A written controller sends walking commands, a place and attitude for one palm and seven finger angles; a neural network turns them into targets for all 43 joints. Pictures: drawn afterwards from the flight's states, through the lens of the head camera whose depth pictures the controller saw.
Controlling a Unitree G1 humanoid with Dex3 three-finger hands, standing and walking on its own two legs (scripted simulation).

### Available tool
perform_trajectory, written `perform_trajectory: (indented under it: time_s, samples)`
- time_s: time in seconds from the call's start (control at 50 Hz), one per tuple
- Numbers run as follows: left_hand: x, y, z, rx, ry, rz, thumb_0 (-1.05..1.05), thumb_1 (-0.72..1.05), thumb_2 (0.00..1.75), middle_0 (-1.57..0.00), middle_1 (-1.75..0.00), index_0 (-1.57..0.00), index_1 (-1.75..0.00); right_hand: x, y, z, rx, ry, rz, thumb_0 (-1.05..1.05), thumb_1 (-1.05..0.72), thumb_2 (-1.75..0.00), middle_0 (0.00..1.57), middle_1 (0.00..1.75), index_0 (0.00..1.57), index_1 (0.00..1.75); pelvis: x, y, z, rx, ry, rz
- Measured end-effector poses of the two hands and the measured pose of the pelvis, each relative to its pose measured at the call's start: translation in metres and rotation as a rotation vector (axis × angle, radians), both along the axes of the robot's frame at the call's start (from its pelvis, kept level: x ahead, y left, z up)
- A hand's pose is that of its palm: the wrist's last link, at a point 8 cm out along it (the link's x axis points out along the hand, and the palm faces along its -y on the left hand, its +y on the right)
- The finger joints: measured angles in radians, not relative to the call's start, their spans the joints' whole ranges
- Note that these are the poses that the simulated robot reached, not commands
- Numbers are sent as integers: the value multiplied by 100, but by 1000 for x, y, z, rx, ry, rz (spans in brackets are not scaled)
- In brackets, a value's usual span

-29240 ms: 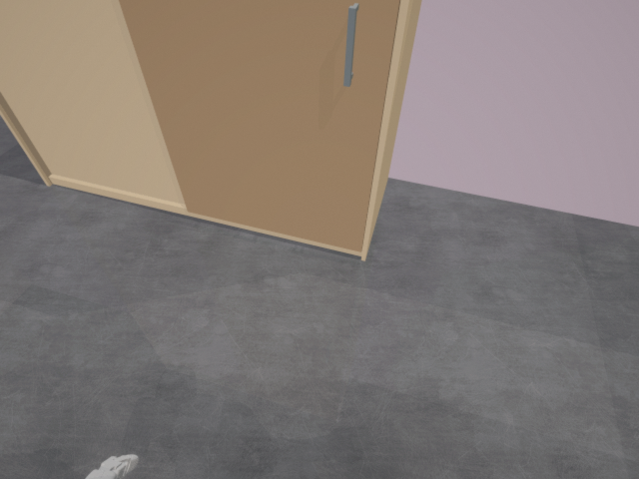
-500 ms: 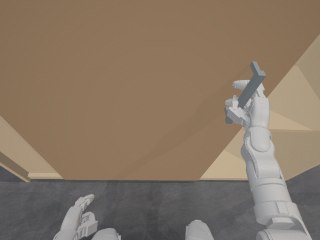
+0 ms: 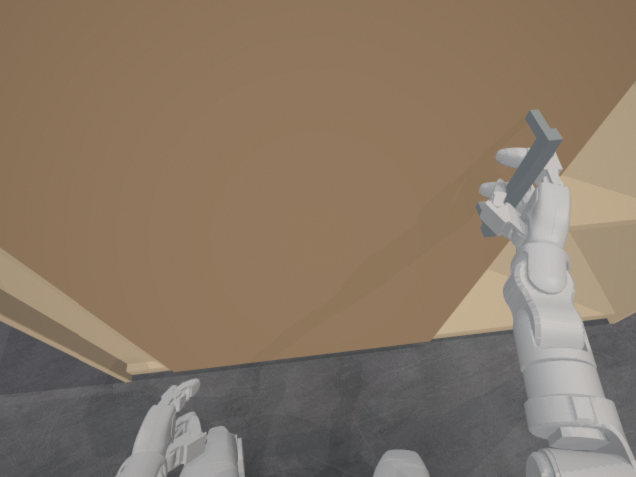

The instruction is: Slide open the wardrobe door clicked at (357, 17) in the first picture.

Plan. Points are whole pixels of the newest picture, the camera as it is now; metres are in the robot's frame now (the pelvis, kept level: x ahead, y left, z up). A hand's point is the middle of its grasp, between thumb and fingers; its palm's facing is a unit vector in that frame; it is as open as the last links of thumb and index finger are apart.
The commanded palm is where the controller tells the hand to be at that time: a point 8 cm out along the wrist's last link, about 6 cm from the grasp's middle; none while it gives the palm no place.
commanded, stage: step sideways, sliding the door along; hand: right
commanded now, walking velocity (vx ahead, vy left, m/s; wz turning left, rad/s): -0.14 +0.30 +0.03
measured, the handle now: (509, 180) +0.42 -0.29 +0.08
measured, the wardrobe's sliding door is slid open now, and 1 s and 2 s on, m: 0.62 0.62 0.62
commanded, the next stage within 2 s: stop walking and hold the door there in 0.28 s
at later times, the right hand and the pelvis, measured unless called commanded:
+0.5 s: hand (491, 209) +0.38 -0.25 +0.08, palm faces +0.49 +0.85 -0.20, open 5.8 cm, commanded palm +0.34 -0.26 +0.05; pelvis +0.05 +0.06 +0.02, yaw +3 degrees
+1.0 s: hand (497, 212) +0.38 -0.26 +0.07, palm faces +0.58 +0.71 -0.40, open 6.2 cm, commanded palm +0.33 -0.28 +0.05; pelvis +0.08 +0.10 -0.03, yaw +2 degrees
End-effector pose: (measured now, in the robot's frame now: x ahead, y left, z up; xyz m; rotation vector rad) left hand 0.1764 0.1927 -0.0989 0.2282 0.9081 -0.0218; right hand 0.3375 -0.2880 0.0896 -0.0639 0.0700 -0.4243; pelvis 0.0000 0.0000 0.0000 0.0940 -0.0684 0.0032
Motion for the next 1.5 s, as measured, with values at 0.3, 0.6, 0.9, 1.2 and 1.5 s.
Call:
perform_trajectory:
  time_s: [0.3,0.6,0.9,1.2,1.5]
  samples:
    - [23,90,2,111,10,81,1,91,90,-19,-30,-20,-30,-2,9,-5,-32,-109,-129,2,-81,-87,35,134,16,141,21,44,-10,-27,-64,-14]
    - [50,106,52,108,-108,130,1,90,90,-20,-30,-21,-30,-4,1,3,-206,27,-131,-6,-70,-85,37,131,32,140,61,84,20,51,31,96]
    - [64,220,-41,146,-121,209,1,90,90,-20,-30,-20,-30,-8,9,6,-392,116,-320,-14,-62,-82,42,134,28,136,87,118,-42,-86,-36,47]
    - [-25,124,19,75,-109,321,2,90,90,-20,-30,-20,-30,-6,0,2,-218,64,-158,-11,-68,-82,31,135,34,137,71,70,6,-46,-23,82]
    - [-52,125,15,62,-109,323,2,90,90,-20,-30,-21,-30,-7,3,7,-199,131,-139,-8,-73,-80,27,127,31,137,46,61,10,-91,17,134]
